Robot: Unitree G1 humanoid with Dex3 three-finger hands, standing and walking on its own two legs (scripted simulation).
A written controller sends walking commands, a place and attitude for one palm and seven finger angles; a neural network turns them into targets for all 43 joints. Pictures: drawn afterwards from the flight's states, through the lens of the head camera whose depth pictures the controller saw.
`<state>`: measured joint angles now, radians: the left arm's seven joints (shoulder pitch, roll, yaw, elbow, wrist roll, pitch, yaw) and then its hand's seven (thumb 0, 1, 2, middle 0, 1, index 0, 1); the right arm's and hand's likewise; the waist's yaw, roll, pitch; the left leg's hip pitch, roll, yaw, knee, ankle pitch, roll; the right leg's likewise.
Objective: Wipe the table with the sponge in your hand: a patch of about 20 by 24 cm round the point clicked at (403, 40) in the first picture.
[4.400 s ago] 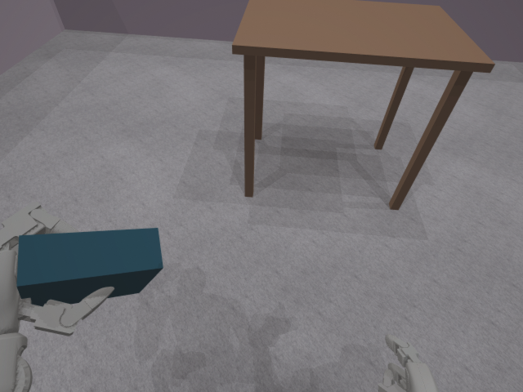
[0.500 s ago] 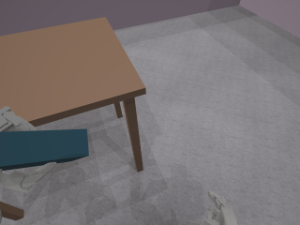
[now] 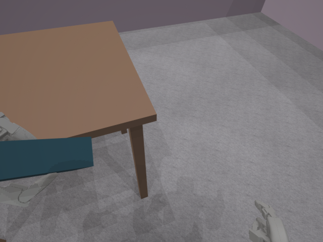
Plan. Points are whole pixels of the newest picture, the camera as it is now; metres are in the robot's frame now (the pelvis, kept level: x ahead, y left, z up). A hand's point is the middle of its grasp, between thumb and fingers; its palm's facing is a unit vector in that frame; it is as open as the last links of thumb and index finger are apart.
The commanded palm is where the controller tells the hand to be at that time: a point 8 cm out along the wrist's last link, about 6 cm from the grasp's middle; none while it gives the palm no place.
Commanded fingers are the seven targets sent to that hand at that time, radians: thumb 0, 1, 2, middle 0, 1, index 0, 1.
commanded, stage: come to a stop and stand still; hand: left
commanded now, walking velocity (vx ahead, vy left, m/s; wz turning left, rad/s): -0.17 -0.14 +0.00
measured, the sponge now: (55, 158) +0.22 +0.20 +0.17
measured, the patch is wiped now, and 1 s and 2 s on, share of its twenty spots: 0.00 0.00 0.00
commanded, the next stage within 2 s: look again from close up in 1.80 s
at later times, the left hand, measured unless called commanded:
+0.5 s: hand (52, 162) +0.22 +0.20 +0.17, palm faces +0.38 -0.79 -0.48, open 9.2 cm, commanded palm +0.16 +0.25 +0.19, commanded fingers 0.00 0.10 1.30 -1.20 -1.60 -1.20 -1.60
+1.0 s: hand (6, 212) +0.14 +0.23 +0.18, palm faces +0.48 -0.80 -0.36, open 9.2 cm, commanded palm +0.09 +0.26 +0.19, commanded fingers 0.00 0.10 1.30 -1.20 -1.60 -1.20 -1.60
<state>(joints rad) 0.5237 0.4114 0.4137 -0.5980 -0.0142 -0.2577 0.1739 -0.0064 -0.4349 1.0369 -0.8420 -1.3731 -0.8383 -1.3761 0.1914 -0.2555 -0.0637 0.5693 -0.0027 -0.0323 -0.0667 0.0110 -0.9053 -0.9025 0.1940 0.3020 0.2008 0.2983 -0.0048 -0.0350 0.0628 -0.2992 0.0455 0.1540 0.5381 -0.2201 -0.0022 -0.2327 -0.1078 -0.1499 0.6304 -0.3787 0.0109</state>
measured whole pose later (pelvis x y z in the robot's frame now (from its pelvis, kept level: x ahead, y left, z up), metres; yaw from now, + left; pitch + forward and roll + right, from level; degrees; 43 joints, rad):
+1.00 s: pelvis -0.07 -0.02 +0.01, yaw +1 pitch -2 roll +0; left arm 0.42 0.32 0.32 -0.42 0.00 -0.16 0.17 -0.01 -0.44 1.04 -0.85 -1.36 -0.84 -1.37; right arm 0.23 -0.13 0.05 0.63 0.00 -0.08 -0.04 0.01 -0.90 -0.90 0.20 0.30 0.21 0.30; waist 0.04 0.02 0.00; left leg -0.21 0.06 0.05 0.51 -0.26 -0.02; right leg -0.25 -0.01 -0.09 0.62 -0.40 0.02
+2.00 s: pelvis -0.14 -0.05 +0.00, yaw +2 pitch -1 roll -1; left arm 0.13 0.51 0.43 -0.28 0.01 -0.26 0.13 -0.01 -0.44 1.04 -0.85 -1.36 -0.84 -1.36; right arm 0.26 -0.21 0.05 0.62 0.00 -0.12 -0.05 0.01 -0.90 -0.90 0.20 0.30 0.20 0.30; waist 0.04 -0.02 0.06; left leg -0.34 0.03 0.02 0.59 -0.25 0.00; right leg -0.32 0.04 -0.09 0.52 -0.18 -0.06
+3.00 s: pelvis +0.02 +0.04 -0.01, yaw -3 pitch -1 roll +1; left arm 0.39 0.39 0.43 -0.49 -0.02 -0.22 0.12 0.00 -0.42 1.04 -0.83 -1.38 -0.82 -1.39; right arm 0.19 -0.17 0.01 0.59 0.00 -0.10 -0.01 0.01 -0.90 -0.90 0.20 0.30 0.20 0.30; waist 0.01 -0.02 0.06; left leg -0.25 -0.03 0.09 0.65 -0.38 0.06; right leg -0.48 -0.01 -0.03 1.15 -0.49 -0.01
